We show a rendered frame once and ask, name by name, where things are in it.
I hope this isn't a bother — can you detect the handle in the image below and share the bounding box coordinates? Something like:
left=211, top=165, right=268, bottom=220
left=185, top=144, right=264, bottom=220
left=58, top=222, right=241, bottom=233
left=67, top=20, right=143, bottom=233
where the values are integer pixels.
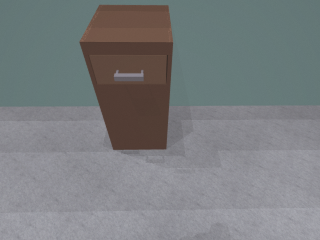
left=114, top=70, right=144, bottom=82

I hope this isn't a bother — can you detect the cabinet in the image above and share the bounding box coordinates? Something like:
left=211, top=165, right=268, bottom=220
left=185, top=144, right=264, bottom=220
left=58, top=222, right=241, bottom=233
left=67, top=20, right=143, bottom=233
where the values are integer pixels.
left=79, top=4, right=173, bottom=150

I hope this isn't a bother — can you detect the drawer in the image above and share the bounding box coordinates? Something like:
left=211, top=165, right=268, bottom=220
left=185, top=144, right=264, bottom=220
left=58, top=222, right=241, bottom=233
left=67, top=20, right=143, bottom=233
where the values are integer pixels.
left=89, top=55, right=167, bottom=84

